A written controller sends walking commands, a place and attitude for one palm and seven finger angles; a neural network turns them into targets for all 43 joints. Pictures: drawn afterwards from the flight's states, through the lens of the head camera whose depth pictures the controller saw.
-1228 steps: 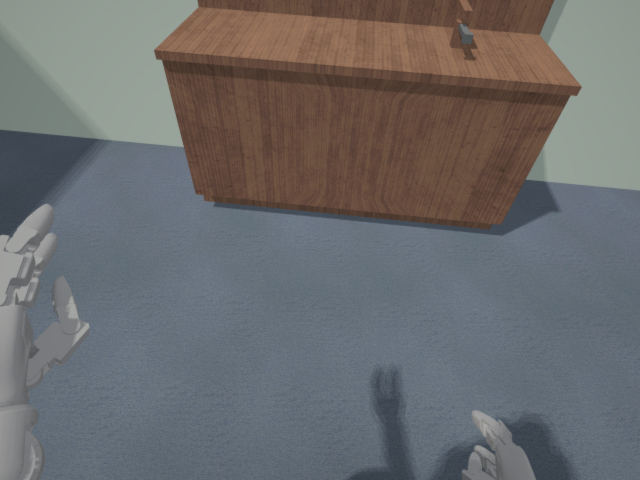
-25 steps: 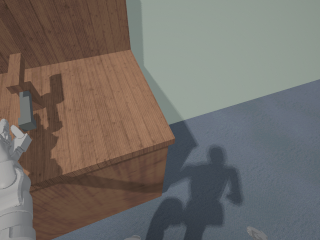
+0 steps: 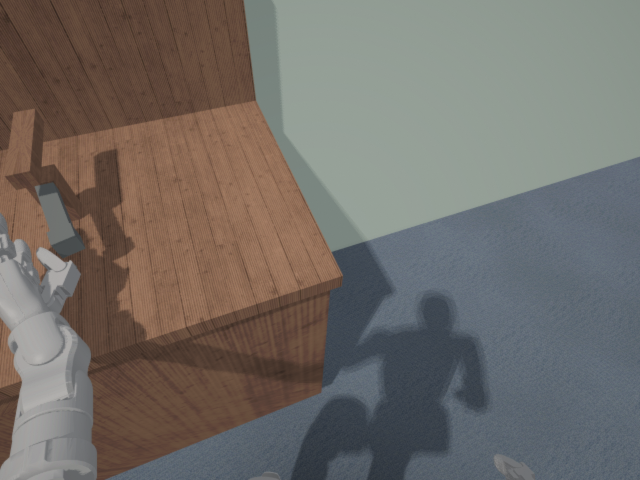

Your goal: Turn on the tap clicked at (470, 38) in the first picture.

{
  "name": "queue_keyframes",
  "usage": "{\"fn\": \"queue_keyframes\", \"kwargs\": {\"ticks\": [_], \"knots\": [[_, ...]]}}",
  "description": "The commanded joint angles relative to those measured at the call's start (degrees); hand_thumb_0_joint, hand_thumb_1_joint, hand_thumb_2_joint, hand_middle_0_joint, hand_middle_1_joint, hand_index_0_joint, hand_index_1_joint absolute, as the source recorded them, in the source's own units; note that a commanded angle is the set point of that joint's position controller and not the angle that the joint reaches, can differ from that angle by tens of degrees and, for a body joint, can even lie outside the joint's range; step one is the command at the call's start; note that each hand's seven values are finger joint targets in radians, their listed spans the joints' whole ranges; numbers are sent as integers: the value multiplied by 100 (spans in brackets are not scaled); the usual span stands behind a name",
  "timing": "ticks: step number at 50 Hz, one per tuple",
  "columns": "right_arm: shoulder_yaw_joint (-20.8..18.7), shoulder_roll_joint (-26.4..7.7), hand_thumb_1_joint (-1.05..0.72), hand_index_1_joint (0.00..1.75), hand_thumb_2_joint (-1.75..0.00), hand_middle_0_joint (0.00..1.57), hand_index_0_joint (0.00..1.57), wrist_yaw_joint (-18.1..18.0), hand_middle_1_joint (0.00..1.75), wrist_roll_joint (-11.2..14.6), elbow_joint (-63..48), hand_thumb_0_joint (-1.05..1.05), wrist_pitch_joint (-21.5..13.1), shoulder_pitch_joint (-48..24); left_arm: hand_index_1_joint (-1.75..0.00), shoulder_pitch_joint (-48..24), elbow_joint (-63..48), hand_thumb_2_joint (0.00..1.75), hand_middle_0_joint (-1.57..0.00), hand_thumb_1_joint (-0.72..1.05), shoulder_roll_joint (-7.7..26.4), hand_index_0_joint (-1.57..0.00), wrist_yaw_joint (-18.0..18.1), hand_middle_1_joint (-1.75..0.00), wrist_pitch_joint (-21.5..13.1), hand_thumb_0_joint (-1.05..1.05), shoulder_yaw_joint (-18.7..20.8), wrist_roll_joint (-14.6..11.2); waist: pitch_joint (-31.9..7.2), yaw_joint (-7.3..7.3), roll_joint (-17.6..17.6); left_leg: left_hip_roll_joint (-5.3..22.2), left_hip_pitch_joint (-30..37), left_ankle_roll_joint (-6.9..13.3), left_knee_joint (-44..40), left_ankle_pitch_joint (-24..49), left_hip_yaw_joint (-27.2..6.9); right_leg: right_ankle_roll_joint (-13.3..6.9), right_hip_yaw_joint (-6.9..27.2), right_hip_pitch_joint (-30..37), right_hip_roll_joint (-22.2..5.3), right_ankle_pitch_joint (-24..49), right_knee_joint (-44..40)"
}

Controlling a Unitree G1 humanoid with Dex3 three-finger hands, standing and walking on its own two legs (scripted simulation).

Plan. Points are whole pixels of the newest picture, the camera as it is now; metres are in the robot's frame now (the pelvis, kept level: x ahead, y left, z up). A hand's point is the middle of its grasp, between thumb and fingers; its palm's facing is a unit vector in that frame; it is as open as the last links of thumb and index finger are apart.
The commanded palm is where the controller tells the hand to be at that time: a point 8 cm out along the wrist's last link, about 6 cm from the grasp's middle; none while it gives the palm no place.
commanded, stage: push the lever round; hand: left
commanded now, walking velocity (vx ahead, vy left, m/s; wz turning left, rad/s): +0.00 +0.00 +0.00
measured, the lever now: (66, 240) +0.39 +0.34 +0.07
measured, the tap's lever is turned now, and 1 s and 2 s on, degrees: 13 38 64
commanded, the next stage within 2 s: none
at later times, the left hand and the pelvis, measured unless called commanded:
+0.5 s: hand (96, 256) +0.37 +0.30 +0.06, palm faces +0.75 -0.65 -0.06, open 7.7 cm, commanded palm +0.32 +0.31 +0.07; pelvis +0.00 +0.01 +0.00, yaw +0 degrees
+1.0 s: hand (128, 240) +0.39 +0.27 +0.06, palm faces +0.82 -0.56 -0.08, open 7.8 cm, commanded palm +0.35 +0.28 +0.07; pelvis +0.00 +0.00 +0.00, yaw +1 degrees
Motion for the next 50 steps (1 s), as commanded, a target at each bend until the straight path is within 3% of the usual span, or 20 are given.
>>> {"fn": "queue_keyframes", "kwargs": {"ticks": [1,3,4,6,12,16,17,19,22,25,29,34,35,37,38,39,42,45,48,50], "knots": [[-270,-834,-90,30,-90,20,20,-47,30,-28,-606,0,-220,-42,-15,-1870,-1230,90,-15,90,1388,-15,234,-15,-360,0,-39,158,-1390,-115,244,20,635,70,-645,1288,-111,202,498,913,-215,1432,-653],[-271,-820,-90,30,-90,20,20,-34,30,-40,-589,0,-208,-45,-15,-1961,-1264,90,-15,90,1324,-15,375,-15,-367,0,-75,229,-1464,-141,319,22,719,70,-636,1338,-109,202,488,886,-217,1452,-634],[-291,-824,-90,30,-90,20,20,-27,30,-53,-596,0,-197,-11,-15,-1772,-1219,90,-15,90,1461,-15,444,-15,-358,0,113,231,-1574,-33,238,17,679,56,-632,1442,-120,187,481,1018,-209,1547,-610],[-297,-810,-90,30,-90,20,20,-6,30,-66,-618,0,-180,-41,-15,-1763,-1293,90,-15,90,1402,-15,551,-15,-351,0,70,259,-1685,-37,271,10,680,51,-595,1536,-77,203,505,1093,-223,1696,-597],[-303,-797,-90,30,-90,20,20,44,30,-84,-604,0,-115,-35,-15,-1751,-1206,90,-15,90,1294,-15,882,-15,-315,0,97,406,-1586,-31,214,23,622,44,-604,1594,-81,191,484,1133,-221,1752,-585],[-319,-771,-90,30,-90,20,20,74,30,-114,-611,0,-115,-63,-15,-1908,-1340,90,-15,90,1008,-15,1039,-15,-318,0,-185,485,-1616,-83,392,25,752,18,-583,1701,-72,182,475,1037,-218,1823,-579],[-327,-775,-90,30,-90,20,20,71,30,-114,-567,0,-107,-45,-15,-1987,-1368,90,-15,90,1020,-15,1107,-15,-338,0,-141,520,-1610,-103,337,41,806,5,-586,1740,-107,174,455,1016,-211,1798,-570],[-330,-758,-90,30,-90,20,20,91,30,-120,-584,0,-121,-77,-15,-1952,-1317,90,-15,90,710,-15,1179,-15,-314,0,-416,545,-1527,-135,344,46,846,-16,-604,1709,-117,171,424,892,-199,1707,-589],[-324,-776,-90,30,-90,20,20,68,30,-117,-501,0,-109,-108,-15,-2380,-1199,90,-15,90,725,-15,1350,-15,-304,0,-413,614,-1354,-223,172,57,735,-18,-645,1410,-191,173,405,764,-214,1395,-621],[-335,-770,-90,30,-90,20,20,70,30,-157,-501,0,-130,-113,-15,-2479,-1087,90,-15,90,642,-15,1547,-15,-278,0,-486,718,-1559,-187,161,37,775,-26,-645,1404,-192,163,395,777,-209,1353,-607],[-356,-726,-90,30,-90,20,20,121,30,-202,-442,0,-114,-89,-15,-2718,-1119,90,-15,90,391,-15,1832,-15,-267,0,-690,897,-1761,-170,477,69,1060,-160,-637,1736,-267,131,321,659,-194,1404,-522],[-389,-704,-90,30,-90,20,20,202,30,-256,-426,0,-69,-72,-15,-2745,-1039,90,-15,90,271,-15,2181,-15,-202,0,-661,990,-1999,-109,252,83,1095,-209,-557,2133,-247,134,278,832,-187,1698,-456],[-390,-690,-90,30,-90,20,20,219,30,-259,-433,0,-60,-90,-15,-2653,-885,90,-15,90,164,-15,2232,-15,-147,0,-710,1004,-1882,-122,186,79,1015,-193,-546,2120,-216,146,273,822,-185,1728,-472],[-380,-713,-90,30,-90,20,20,218,30,-268,-375,0,-1,-85,-15,-2696,-652,90,-15,90,401,-15,2371,-15,-74,0,-428,1053,-1755,-96,7,73,787,-176,-573,1952,-220,150,285,891,-200,1658,-497],[-370,-680,-90,30,-90,20,20,243,30,-274,-413,0,13,-92,-15,-2895,-656,90,-15,90,171,-15,2398,-15,-55,0,-647,1077,-1688,-159,-22,56,768,-149,-582,1909,-184,164,281,892,-221,1689,-517],[-383,-675,-90,30,-90,20,20,255,30,-263,-432,0,18,-97,-15,-2788,-585,90,-15,90,223,-15,2440,-15,-30,0,-551,1089,-1686,-103,-114,54,716,-130,-586,1848,-174,159,283,933,-214,1661,-535],[-376,-669,-90,30,-90,20,20,260,30,-292,-379,0,59,-90,-15,-3075,-570,90,-15,90,412,-15,2574,-15,-36,0,-371,1179,-1694,-118,67,43,676,-112,-569,1751,-155,156,317,938,-237,1623,-560],[-376,-627,-90,30,-90,20,20,296,30,-311,-367,0,51,-97,-15,-3348,-512,90,-15,90,245,-15,2645,-15,-105,0,-572,1259,-1727,-201,61,36,689,-74,-527,1678,-124,162,335,895,-246,1623,-575],[-384,-616,-90,30,-90,20,20,313,30,-336,-283,0,49,-68,-15,-3667,-457,90,-15,90,161,-15,2721,-15,-181,0,-670,1324,-1743,-289,275,54,790,-104,-520,1644,-175,152,311,717,-240,1481,-555],[-388,-620,-90,30,-90,20,20,326,30,-351,-251,0,21,-92,-15,-3760,-266,90,-15,90,44,-15,2774,-15,-186,0,-743,1307,-1748,-343,182,47,748,-72,-495,1487,-171,170,311,640,-233,1355,-588]]}}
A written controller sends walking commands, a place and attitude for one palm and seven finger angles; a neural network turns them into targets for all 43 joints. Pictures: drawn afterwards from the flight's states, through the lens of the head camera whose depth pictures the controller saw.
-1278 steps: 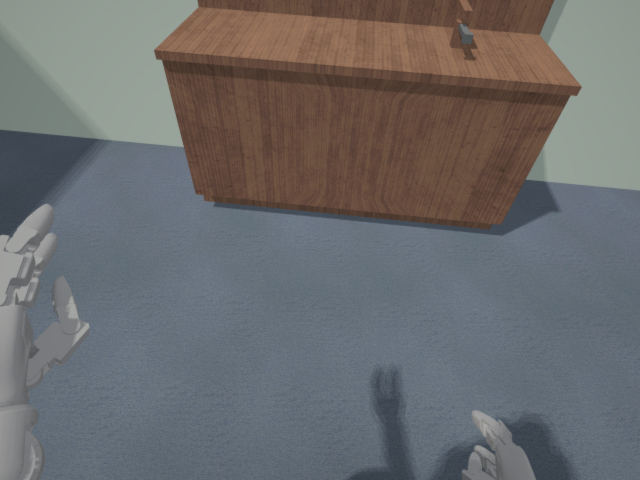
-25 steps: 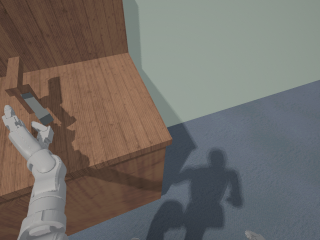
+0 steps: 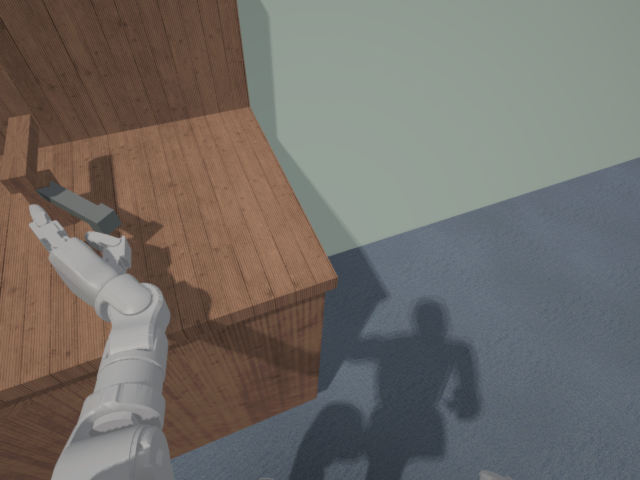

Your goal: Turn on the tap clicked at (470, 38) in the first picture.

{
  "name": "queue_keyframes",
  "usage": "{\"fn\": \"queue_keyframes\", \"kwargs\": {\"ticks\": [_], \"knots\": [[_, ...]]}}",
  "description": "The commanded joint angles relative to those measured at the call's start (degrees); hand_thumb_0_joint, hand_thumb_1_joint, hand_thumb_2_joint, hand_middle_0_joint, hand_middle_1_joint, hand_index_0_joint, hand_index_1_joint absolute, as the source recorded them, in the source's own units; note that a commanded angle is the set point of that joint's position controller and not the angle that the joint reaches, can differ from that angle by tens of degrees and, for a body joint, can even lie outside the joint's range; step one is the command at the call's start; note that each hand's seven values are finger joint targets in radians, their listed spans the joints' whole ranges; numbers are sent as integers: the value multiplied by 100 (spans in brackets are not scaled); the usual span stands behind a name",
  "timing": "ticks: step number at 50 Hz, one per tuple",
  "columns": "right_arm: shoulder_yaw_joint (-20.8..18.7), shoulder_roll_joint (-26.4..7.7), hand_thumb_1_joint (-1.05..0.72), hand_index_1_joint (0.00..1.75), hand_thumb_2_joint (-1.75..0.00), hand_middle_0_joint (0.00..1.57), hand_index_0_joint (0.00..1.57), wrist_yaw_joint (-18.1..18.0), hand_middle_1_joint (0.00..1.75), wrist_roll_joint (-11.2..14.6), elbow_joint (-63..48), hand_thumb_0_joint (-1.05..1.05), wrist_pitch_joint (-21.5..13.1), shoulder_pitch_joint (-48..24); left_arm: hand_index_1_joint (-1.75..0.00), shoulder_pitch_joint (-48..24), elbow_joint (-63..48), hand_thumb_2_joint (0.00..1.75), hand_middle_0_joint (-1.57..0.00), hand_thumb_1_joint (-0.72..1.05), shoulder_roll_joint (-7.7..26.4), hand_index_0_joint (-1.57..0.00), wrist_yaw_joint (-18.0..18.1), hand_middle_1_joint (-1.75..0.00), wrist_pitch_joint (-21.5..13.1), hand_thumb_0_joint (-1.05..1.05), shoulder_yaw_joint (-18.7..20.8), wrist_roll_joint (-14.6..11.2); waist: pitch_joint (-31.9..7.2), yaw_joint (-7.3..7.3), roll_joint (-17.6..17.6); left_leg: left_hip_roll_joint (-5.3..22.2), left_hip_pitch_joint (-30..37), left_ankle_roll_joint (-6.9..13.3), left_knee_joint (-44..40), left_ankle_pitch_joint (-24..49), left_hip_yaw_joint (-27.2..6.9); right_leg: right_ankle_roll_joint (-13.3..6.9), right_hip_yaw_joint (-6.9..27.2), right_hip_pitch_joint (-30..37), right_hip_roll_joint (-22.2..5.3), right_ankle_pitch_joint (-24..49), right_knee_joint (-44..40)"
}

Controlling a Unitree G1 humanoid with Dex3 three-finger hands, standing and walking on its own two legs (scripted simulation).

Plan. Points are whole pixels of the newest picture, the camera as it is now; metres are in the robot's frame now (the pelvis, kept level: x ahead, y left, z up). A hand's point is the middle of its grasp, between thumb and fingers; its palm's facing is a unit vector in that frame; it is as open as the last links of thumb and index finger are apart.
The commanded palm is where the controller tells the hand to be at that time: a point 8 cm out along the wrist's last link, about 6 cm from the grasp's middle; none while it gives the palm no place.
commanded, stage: push the lever round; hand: left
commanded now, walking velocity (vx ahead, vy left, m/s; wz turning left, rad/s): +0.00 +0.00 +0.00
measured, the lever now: (103, 220) +0.43 +0.30 +0.07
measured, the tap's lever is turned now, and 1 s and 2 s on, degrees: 38 64 68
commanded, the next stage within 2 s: lift the hand up off the lever in 1.06 s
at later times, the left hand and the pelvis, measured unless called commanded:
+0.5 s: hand (145, 225) +0.43 +0.25 +0.06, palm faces +0.86 -0.50 -0.08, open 7.7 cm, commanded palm +0.38 +0.25 +0.07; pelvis +0.00 -0.01 +0.00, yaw +1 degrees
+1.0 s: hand (157, 208) +0.46 +0.24 +0.07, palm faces +0.87 -0.48 -0.10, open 7.8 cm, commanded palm +0.41 +0.24 +0.07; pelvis +0.01 -0.01 +0.00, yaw +0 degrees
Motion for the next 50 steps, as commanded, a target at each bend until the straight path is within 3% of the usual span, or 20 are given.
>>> {"fn": "queue_keyframes", "kwargs": {"ticks": [1,6,7,11,14,17,20,22,26,27,31,32,36,37,38,39,42,45,47,50], "knots": [[-274,-837,-90,30,-90,20,20,-21,30,-27,-486,0,-232,-35,-15,-2613,-1077,90,-15,90,973,-15,131,-15,-427,0,-275,237,-1616,-176,235,70,842,-54,-544,1419,-114,169,379,739,-210,1325,-648],[-301,-834,-90,30,-90,20,20,23,30,-70,-452,0,-220,32,-15,-2638,-852,90,-15,90,965,-15,285,-15,-429,0,-171,241,-1898,-132,110,42,832,-45,-491,1629,-75,185,371,943,-217,1606,-604],[-302,-853,-90,30,-90,20,20,19,30,-75,-396,0,-194,47,-15,-2629,-714,90,-15,90,1127,-15,337,-15,-405,0,20,256,-1842,-133,123,46,789,-37,-484,1622,-76,191,377,933,-226,1611,-611],[-293,-849,-90,30,-90,20,20,55,30,-86,-446,0,-130,92,-15,-2829,-424,90,-15,90,1225,-15,431,-15,-332,0,101,305,-1670,-178,-129,26,467,35,-501,1394,-10,241,427,1073,-283,1619,-696],[-303,-823,-90,30,-90,20,20,92,30,-118,-421,0,-114,137,-15,-3072,-458,90,-15,90,1158,-15,526,-15,-400,0,87,367,-1793,-186,156,29,638,26,-493,1505,-21,217,392,971,-261,1616,-646],[-326,-843,-90,30,-90,20,20,134,30,-157,-340,0,-91,220,-15,-3076,-200,90,-15,90,1225,-15,618,-15,-420,0,218,415,-1768,-230,64,49,609,19,-430,1603,-58,224,357,901,-247,1691,-604],[-326,-838,-90,30,-90,20,20,179,30,-166,-336,0,-82,222,-15,-3409,-101,90,-15,90,1114,-15,658,-15,-453,0,62,464,-1755,-330,29,48,577,45,-422,1433,-32,243,365,814,-262,1555,-641],[-329,-846,-90,30,-90,20,20,193,30,-190,-298,0,-73,262,-15,-3489,-47,90,-15,90,1196,-15,716,-15,-464,0,183,483,-1804,-283,197,38,601,32,-435,1468,-46,226,365,795,-252,1528,-620],[-337,-835,-90,30,-90,20,20,229,30,-215,-286,0,-52,326,-15,-3668,101,90,-15,90,1186,-15,793,-15,-438,0,184,492,-1981,-338,131,41,590,47,-389,1551,-9,260,369,886,-271,1723,-607],[-341,-852,-90,30,-90,20,20,233,30,-225,-243,0,-43,368,-15,-3657,179,90,-15,90,1302,-15,837,-15,-426,0,333,508,-1977,-298,155,39,594,40,-405,1590,-35,245,351,877,-260,1711,-585],[-328,-844,-90,30,-90,20,20,294,30,-256,-218,0,-45,412,-15,-3931,466,90,-15,90,1144,-15,889,-15,-384,0,171,577,-1848,-400,108,51,540,52,-418,1518,-36,254,320,729,-255,1606,-603],[-333,-864,-90,30,-90,20,20,291,30,-266,-166,0,-38,437,-15,-3909,567,90,-15,90,1328,-15,919,-15,-383,0,362,600,-1819,-382,120,55,533,60,-406,1532,-47,247,317,707,-246,1592,-604],[-346,-853,-90,30,-90,20,20,338,30,-280,-218,0,-15,558,-15,-3923,471,90,-15,90,1339,-15,929,-15,-438,0,345,630,-2156,-354,45,56,611,51,-359,1822,-10,267,317,930,-255,2012,-533],[-352,-856,-90,30,-90,20,20,337,30,-287,-187,0,-5,564,-15,-3822,569,90,-15,90,1431,-15,936,-15,-426,0,470,647,-2110,-317,205,55,596,48,-345,1814,-12,258,332,862,-247,1972,-516],[-341,-854,-90,30,-90,20,20,353,30,-286,-195,0,4,607,-15,-4020,475,90,-15,90,1358,-15,923,-15,-457,0,343,661,-2147,-390,192,65,646,44,-346,1877,-16,263,315,854,-258,2014,-496],[-359,-854,-90,30,-90,20,20,363,30,-284,-205,0,12,631,-15,-3914,472,90,-15,90,1379,-15,924,-15,-462,0,373,668,-2152,-340,150,71,677,32,-359,1939,-29,251,293,892,-240,2046,-499],[-360,-865,-90,30,-90,20,20,375,30,-292,-172,0,17,618,-15,-4008,575,90,-15,90,1351,-15,921,-15,-443,0,370,671,-2012,-413,200,68,610,61,-342,1814,-7,264,316,808,-241,1970,-546],[-356,-879,-90,30,-90,20,20,363,30,-279,-216,0,20,668,-15,-4015,631,90,-15,90,1536,-15,919,-15,-444,0,499,645,-2001,-408,-71,51,421,107,-362,1644,19,313,371,992,-268,2037,-606],[-363,-873,-90,30,-90,20,20,362,30,-286,-187,0,23,674,-15,-4052,561,90,-15,90,1522,-15,924,-15,-470,0,483,667,-2088,-398,173,54,530,91,-359,1754,21,290,368,960,-261,2084,-567],[-351,-888,-90,30,-90,20,20,380,30,-292,-166,0,41,736,-15,-4119,751,90,-15,90,1593,-15,906,-15,-441,0,475,717,-1939,-445,137,68,519,90,-378,1748,2,282,331,860,-254,2005,-577]]}}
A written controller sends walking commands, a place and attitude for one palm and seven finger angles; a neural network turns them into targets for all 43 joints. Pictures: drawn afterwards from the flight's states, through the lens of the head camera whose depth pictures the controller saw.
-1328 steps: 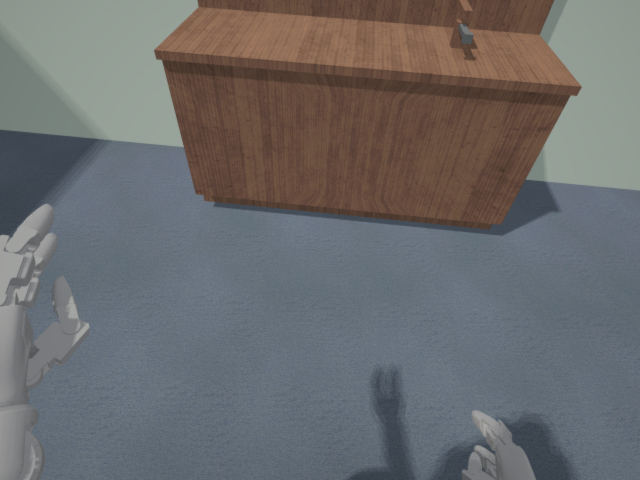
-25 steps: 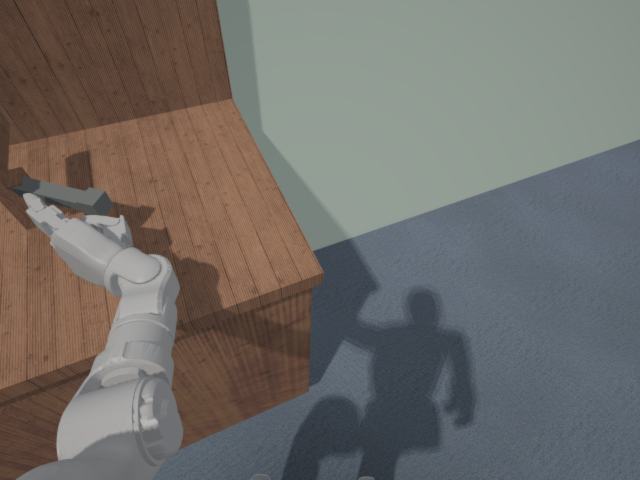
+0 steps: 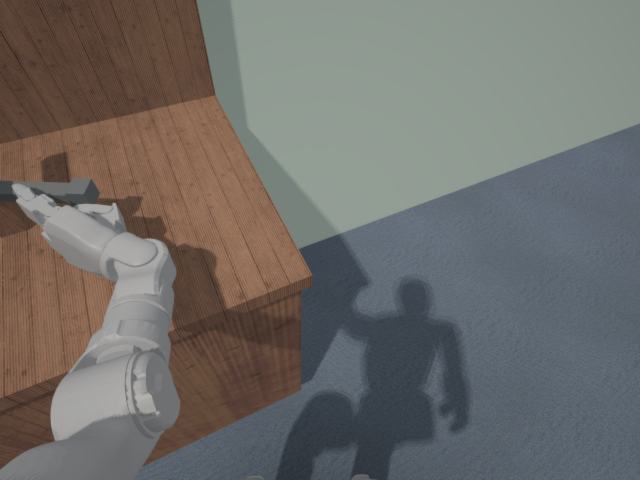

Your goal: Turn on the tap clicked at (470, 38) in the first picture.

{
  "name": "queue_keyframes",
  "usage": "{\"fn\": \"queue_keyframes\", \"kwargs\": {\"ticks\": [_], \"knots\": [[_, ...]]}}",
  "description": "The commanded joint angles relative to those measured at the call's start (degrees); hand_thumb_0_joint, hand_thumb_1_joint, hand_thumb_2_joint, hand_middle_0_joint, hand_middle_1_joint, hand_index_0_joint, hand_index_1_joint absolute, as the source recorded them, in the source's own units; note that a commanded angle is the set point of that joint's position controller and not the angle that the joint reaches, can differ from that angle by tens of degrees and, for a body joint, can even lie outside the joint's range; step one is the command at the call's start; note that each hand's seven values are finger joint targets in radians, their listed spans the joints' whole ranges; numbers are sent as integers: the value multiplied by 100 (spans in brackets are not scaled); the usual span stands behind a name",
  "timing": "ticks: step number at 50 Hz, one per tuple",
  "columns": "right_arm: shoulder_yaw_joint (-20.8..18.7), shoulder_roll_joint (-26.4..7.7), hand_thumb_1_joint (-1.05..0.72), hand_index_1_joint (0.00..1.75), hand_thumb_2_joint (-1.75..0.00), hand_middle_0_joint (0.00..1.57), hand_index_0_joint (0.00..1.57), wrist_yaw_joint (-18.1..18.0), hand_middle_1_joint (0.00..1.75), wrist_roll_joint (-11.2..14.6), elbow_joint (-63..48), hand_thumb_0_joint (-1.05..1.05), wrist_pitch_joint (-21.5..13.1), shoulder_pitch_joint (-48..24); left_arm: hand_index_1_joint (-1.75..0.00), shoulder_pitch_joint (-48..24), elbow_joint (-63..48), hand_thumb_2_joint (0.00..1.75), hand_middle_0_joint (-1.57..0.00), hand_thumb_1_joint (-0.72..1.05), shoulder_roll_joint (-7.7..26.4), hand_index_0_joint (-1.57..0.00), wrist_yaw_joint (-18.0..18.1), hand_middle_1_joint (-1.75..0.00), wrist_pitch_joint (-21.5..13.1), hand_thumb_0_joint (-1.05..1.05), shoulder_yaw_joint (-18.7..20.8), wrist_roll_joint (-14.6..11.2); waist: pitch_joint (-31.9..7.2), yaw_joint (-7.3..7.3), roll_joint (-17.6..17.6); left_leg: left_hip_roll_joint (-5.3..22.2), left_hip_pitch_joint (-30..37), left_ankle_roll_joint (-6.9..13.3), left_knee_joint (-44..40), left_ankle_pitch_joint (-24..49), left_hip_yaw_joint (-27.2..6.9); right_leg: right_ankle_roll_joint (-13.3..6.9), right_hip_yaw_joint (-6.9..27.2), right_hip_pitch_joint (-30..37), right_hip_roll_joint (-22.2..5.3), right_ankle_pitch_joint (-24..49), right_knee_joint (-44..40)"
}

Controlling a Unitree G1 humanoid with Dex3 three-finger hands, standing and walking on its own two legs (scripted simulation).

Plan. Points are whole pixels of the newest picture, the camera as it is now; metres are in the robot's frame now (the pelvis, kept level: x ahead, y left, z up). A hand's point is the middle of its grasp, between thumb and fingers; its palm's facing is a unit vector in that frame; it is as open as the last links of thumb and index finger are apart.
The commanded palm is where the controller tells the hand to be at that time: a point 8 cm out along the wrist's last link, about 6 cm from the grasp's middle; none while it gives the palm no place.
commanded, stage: push the lever round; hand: left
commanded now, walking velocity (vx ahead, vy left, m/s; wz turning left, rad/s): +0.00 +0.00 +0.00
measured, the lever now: (83, 193) +0.48 +0.29 +0.08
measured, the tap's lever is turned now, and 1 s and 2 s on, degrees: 64 68 68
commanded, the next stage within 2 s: lift the hand up off the lever in 0.06 s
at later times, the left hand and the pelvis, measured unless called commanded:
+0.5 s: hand (106, 203) +0.46 +0.26 +0.08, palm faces +0.87 -0.49 -0.09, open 7.8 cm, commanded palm +0.40 +0.26 +0.09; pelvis +0.00 +0.00 +0.01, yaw +0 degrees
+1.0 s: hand (101, 197) +0.46 +0.26 +0.09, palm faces +0.86 -0.51 -0.08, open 7.8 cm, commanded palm +0.40 +0.27 +0.11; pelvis +0.01 +0.01 +0.01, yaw +0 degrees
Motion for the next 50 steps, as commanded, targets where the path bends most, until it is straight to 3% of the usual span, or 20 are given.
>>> {"fn": "queue_keyframes", "kwargs": {"ticks": [1,2,3,8,11,12,14,18,20,22,23,25,29,31,32,39,45,47,48,50], "knots": [[-253,-873,-90,30,-90,20,20,-14,30,-9,-415,0,-131,372,-15,-2570,-1121,90,-15,90,1212,-15,-15,-15,-282,0,-313,253,-1853,-80,243,8,933,181,-398,1828,75,384,414,1244,-307,2118,-641],[-270,-888,-90,30,-90,20,20,-17,30,-14,-381,0,-126,396,-15,-2611,-1180,90,-15,90,1315,-15,-2,-15,-312,0,-209,259,-1914,-82,276,28,1046,165,-394,1918,38,365,382,1211,-291,2083,-621],[-257,-867,-90,30,-90,20,20,-1,30,-9,-405,0,-125,410,-15,-2643,-1217,90,-15,90,1182,-15,-14,-15,-324,0,-351,262,-1981,-86,377,17,1110,157,-395,2003,52,364,386,1189,-285,2123,-599],[-258,-877,-90,30,-90,20,20,20,30,-16,-369,0,-108,459,-15,-2562,-951,90,-15,90,1153,-15,-24,-15,-291,0,-315,222,-1872,-129,158,24,1008,160,-377,1981,42,384,358,1164,-275,2156,-597],[-259,-891,-90,30,-90,20,20,6,30,-10,-431,0,-113,443,-15,-2575,-1030,90,-15,90,1330,-15,-11,-15,-275,0,-194,206,-1965,-87,36,2,884,203,-392,1827,94,421,423,1402,-299,2268,-662],[-264,-907,-90,30,-90,20,20,-1,30,-8,-428,0,-98,449,-15,-2570,-1138,90,-15,90,1508,-15,-8,-15,-294,0,-43,201,-2009,-35,183,-3,914,196,-408,1864,82,405,434,1460,-304,2265,-652],[-262,-876,-90,30,-90,20,20,10,30,1,-463,0,-90,471,-15,-2526,-1257,90,-15,90,1381,-15,-21,-15,-294,0,-161,207,-2126,-16,256,-1,1076,187,-414,2068,103,402,420,1500,-288,2427,-632],[-252,-890,-90,30,-90,20,20,5,30,18,-451,0,-78,469,-15,-2411,-1142,90,-15,90,1371,-15,-75,-15,-206,0,-204,225,-1857,-68,163,14,1025,198,-510,1921,82,395,390,1468,-280,2241,-707],[-261,-907,-90,30,-90,20,20,-2,30,25,-490,0,-74,476,-15,-2377,-1285,90,-15,90,1459,-15,-97,-15,-194,0,-146,192,-1902,-20,132,3,1040,211,-543,1928,95,402,417,1608,-286,2313,-757],[-265,-896,-90,30,-90,20,20,-1,30,42,-474,0,-91,419,-15,-2498,-1493,90,-15,90,1353,-15,-110,-15,-208,0,-245,167,-1917,-38,412,10,1244,186,-571,1993,74,369,401,1532,-271,2234,-778],[-258,-875,-90,30,-90,20,20,13,30,34,-465,0,-108,423,-15,-2451,-1456,90,-15,90,1158,-15,-118,-15,-193,0,-385,146,-1865,-61,359,13,1322,186,-577,2020,73,375,377,1454,-246,2216,-796],[-251,-896,-90,30,-90,20,20,2,30,39,-466,0,-109,416,-15,-2307,-1302,90,-15,90,1246,-15,-133,-15,-148,0,-299,116,-1755,-55,89,2,1116,204,-610,1855,71,389,391,1547,-256,2158,-834],[-239,-904,-90,30,-90,20,20,-32,30,73,-474,0,-107,352,-15,-2429,-1189,90,-15,90,1204,-15,-173,-15,-61,0,-338,68,-1553,-90,61,-16,1061,233,-697,1656,102,402,411,1549,-284,2017,-945],[-245,-906,-90,30,-90,20,20,-50,30,68,-485,0,-113,371,-15,-2431,-1265,90,-15,90,1383,-15,-156,-15,-58,0,-195,62,-1685,-49,5,-23,1044,241,-691,1691,105,419,437,1675,-297,2149,-938],[-238,-904,-90,30,-90,20,20,-53,30,71,-452,0,-101,355,-15,-2603,-1393,90,-15,90,1388,-15,-163,-15,-99,0,-247,87,-1664,-53,230,-12,1158,206,-725,1750,55,375,410,1596,-290,2033,-912],[-262,-889,-90,30,-90,20,20,-20,30,41,-473,0,-88,379,-15,-2460,-1610,90,-15,90,1268,-15,-158,-15,-100,0,-342,118,-1994,11,425,21,1628,117,-690,2347,25,336,324,1571,-233,2281,-820],[-269,-891,-90,30,-90,20,20,-25,30,84,-539,0,-59,328,-15,-2123,-1682,90,-15,90,985,-15,-214,-15,149,0,-451,-54,-1810,41,67,14,1566,131,-795,2397,64,363,316,1823,-232,2475,-943],[-264,-907,-90,30,-90,20,20,-39,30,91,-530,0,-45,315,-15,-2059,-1783,90,-15,90,1217,-15,-202,-15,184,0,-229,-62,-1750,121,89,18,1560,124,-857,2409,44,346,308,1918,-244,2462,-960],[-261,-885,-90,30,-90,20,20,-33,30,91,-556,0,-55,295,-15,-2156,-1939,90,-15,90,1069,-15,-207,-15,176,0,-395,-53,-1781,83,156,17,1644,125,-858,2498,70,354,314,1924,-247,2554,-966],[-255,-877,-90,30,-90,20,20,-32,30,105,-557,0,-54,265,-15,-2047,-1956,90,-15,90,1122,-15,-202,-15,220,0,-358,-25,-1683,112,117,18,1596,130,-879,2450,78,350,319,1974,-263,2564,-1000]]}}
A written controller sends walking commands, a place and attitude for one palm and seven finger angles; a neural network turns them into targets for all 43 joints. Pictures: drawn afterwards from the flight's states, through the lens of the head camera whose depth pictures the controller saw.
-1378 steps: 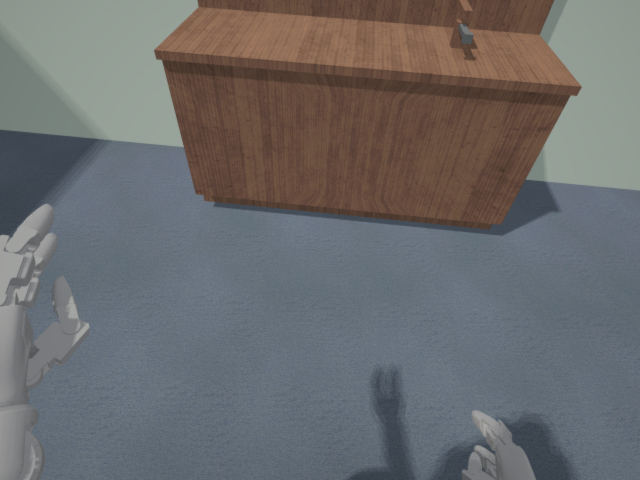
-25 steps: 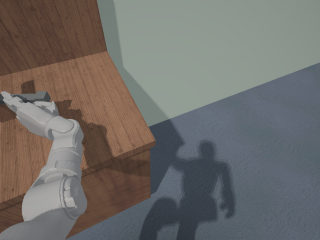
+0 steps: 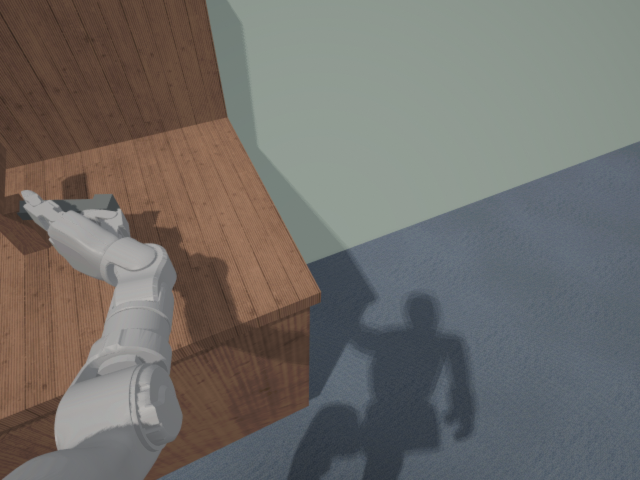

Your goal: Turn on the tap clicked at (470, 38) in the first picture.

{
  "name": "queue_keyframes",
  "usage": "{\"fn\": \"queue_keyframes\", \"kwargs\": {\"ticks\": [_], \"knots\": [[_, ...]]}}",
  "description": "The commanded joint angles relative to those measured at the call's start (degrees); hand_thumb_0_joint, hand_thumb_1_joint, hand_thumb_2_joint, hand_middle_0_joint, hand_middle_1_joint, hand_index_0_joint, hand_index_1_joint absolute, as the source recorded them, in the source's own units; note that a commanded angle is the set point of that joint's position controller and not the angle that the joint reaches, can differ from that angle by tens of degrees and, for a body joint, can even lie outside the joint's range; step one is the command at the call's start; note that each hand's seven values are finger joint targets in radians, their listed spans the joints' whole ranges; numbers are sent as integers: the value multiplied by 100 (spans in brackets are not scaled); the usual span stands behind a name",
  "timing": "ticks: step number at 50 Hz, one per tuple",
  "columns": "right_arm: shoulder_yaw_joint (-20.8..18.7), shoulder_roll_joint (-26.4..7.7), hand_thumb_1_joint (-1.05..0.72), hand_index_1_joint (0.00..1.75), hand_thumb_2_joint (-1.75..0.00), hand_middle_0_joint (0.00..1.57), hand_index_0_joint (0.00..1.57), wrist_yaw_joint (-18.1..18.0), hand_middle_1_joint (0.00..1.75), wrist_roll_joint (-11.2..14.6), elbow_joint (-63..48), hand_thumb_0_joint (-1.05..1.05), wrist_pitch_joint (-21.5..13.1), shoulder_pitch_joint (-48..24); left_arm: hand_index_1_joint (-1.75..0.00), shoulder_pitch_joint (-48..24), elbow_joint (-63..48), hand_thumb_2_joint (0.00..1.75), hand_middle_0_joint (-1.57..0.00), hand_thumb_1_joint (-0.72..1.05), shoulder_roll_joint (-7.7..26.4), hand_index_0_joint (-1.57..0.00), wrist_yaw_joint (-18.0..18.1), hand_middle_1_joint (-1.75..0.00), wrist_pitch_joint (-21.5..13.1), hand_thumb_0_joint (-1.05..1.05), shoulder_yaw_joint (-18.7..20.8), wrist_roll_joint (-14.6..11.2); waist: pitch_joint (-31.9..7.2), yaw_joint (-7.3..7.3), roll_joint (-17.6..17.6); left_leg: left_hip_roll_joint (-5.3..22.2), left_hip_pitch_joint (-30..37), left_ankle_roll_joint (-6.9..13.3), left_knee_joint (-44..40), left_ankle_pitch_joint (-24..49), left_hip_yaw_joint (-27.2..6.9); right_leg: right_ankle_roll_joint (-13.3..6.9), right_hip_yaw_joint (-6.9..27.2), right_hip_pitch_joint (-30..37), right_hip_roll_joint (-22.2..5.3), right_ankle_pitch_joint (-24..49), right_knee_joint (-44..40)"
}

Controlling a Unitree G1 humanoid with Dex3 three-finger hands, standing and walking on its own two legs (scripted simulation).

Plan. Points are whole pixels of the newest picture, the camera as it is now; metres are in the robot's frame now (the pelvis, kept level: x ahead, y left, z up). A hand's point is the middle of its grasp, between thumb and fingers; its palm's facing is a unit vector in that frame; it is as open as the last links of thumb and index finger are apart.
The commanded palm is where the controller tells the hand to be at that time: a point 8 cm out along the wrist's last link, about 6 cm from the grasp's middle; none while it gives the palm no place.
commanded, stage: lift the hand up off the lever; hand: left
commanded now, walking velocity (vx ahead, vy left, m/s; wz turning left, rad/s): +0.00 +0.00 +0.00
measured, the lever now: (104, 208) +0.48 +0.29 +0.06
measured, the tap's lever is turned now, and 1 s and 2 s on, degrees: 68 68 68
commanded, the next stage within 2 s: draw the hand back beside the body in 1.56 s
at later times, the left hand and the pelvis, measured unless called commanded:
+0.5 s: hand (123, 212) +0.43 +0.24 +0.10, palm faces +0.86 -0.51 -0.08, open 7.8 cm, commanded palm +0.37 +0.25 +0.11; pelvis -0.01 +0.00 +0.01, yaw +0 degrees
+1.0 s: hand (107, 211) +0.41 +0.24 +0.13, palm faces +0.85 -0.52 -0.06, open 7.8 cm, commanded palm +0.36 +0.26 +0.13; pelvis -0.01 -0.01 +0.01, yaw +1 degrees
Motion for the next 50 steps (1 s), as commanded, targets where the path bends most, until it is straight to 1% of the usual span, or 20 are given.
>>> {"fn": "queue_keyframes", "kwargs": {"ticks": [1,2,5,8,11,12,15,17,19,21,22,24,28,31,35,39,42,45,47,50], "knots": [[-255,-844,-90,30,-90,20,20,-37,30,9,-489,0,-167,191,-15,-2230,-1377,90,-15,90,1231,-15,55,-15,-226,0,-216,233,-1688,24,9,32,878,91,-388,2282,52,294,248,1293,-240,2437,-497],[-255,-860,-90,30,-90,20,20,-48,30,9,-459,0,-162,172,-15,-2423,-1495,90,-15,90,1301,-15,43,-15,-242,0,-227,277,-1633,2,126,42,931,62,-424,2288,14,266,238,1247,-251,2320,-497],[-263,-841,-90,30,-90,20,20,-59,30,17,-478,0,-193,120,-15,-2366,-1541,90,-15,90,1193,-15,18,-15,-209,0,-329,283,-1632,10,66,40,984,73,-454,2223,20,261,238,1220,-235,2215,-532],[-256,-821,-90,30,-90,20,20,-77,30,35,-446,0,-230,49,-15,-2596,-1659,90,-15,90,896,-15,-24,-15,-191,0,-622,255,-1552,-64,187,45,1165,43,-521,2179,-11,250,212,1085,-230,2042,-578],[-261,-829,-90,30,-90,20,20,-80,30,37,-440,0,-250,27,-15,-2394,-1595,90,-15,90,813,-15,-23,-15,-108,0,-622,164,-1656,-8,78,28,1226,4,-514,2297,-36,239,187,1140,-207,2080,-582],[-264,-829,-90,30,-90,20,20,-89,30,43,-411,0,-238,0,-15,-2465,-1634,90,-15,90,836,-15,-29,-15,-83,0,-596,159,-1660,-10,270,42,1321,-30,-528,2319,-51,230,184,1092,-224,2022,-589],[-243,-820,-90,30,-90,20,20,-86,30,54,-435,0,-231,-59,-15,-2411,-1502,90,-15,90,690,-15,-8,-15,65,0,-677,104,-1522,9,48,18,1191,-17,-590,2208,-24,243,173,1155,-227,1995,-642],[-232,-830,-90,30,-90,20,20,-118,30,46,-413,0,-219,-81,-15,-2482,-1432,90,-15,90,874,-15,53,-15,129,0,-493,123,-1442,44,-35,13,1100,7,-647,2081,-21,247,184,1232,-245,1960,-685],[-229,-794,-90,30,-90,20,20,-115,30,46,-474,0,-229,-110,-15,-2535,-1631,90,-15,90,854,-15,97,-15,127,0,-517,139,-1607,82,-56,5,1129,23,-644,2157,15,256,198,1350,-251,2085,-666],[-225,-791,-90,30,-90,20,20,-119,30,29,-458,0,-236,-105,-15,-2645,-1697,90,-15,90,1073,-15,166,-15,126,0,-347,209,-1689,84,-95,9,1105,44,-599,2198,40,275,221,1431,-273,2229,-659],[-238,-793,-90,30,-90,20,20,-129,30,14,-457,0,-234,-106,-15,-2548,-1800,90,-15,90,1204,-15,181,-15,119,0,-238,246,-1789,164,6,3,1104,31,-606,2235,43,261,229,1502,-270,2244,-624],[-233,-765,-90,30,-90,20,20,-127,30,26,-509,0,-225,-112,-15,-2393,-1849,90,-15,90,1260,-15,188,-15,144,0,-204,294,-1859,188,-50,8,1081,58,-597,2283,90,285,265,1659,-300,2442,-636],[-230,-768,-90,30,-90,20,20,-165,30,64,-547,0,-227,-170,-15,-2264,-1910,90,-15,90,1145,-15,85,-15,289,0,-363,308,-1646,143,-66,7,1038,102,-691,2149,141,301,294,1730,-331,2470,-731],[-234,-790,-90,30,-90,20,20,-209,30,128,-615,0,-247,-201,-15,-1962,-1974,90,-15,90,1137,-15,-23,-15,409,0,-329,153,-1578,168,-321,-14,955,151,-749,1963,186,368,367,1963,-368,2639,-871],[-203,-798,-90,30,-90,20,20,-262,30,177,-566,0,-308,-300,-15,-2206,-1956,90,-15,90,923,-15,-146,-15,480,0,-615,82,-1132,68,-226,-24,1009,174,-902,1619,149,350,373,1716,-361,2108,-1073],[-210,-766,-90,30,-90,20,20,-274,30,172,-519,0,-406,-339,-15,-2399,-2402,90,-15,90,821,-15,-158,-15,347,0,-791,66,-1368,95,177,-39,1361,149,-905,1803,117,285,349,1684,-326,2085,-1056],[-228,-777,-90,30,-90,20,20,-291,30,165,-482,0,-421,-371,-15,-2206,-2405,90,-15,90,929,-15,-129,-15,346,0,-649,32,-1439,168,50,-35,1378,117,-930,1855,93,275,311,1772,-320,2070,-1042],[-220,-765,-90,30,-90,20,20,-299,30,183,-524,0,-434,-457,-15,-2107,-2452,90,-15,90,720,-15,-126,-15,453,0,-772,-43,-1449,198,-42,-51,1393,106,-965,1919,132,295,317,1861,-339,2208,-1054],[-215,-800,-90,30,-90,20,20,-336,30,183,-502,0,-389,-457,-15,-1919,-2283,90,-15,90,1102,-15,-79,-15,581,0,-394,-46,-1409,295,-234,-55,1249,117,-1029,1877,138,308,328,2061,-368,2253,-1091],[-194,-764,-90,30,-90,20,20,-352,30,205,-573,0,-375,-556,-15,-2074,-2472,90,-15,90,1026,-15,-54,-15,702,0,-487,-32,-1363,274,-252,-35,1278,125,-1073,1900,194,333,355,2119,-409,2332,-1145]]}}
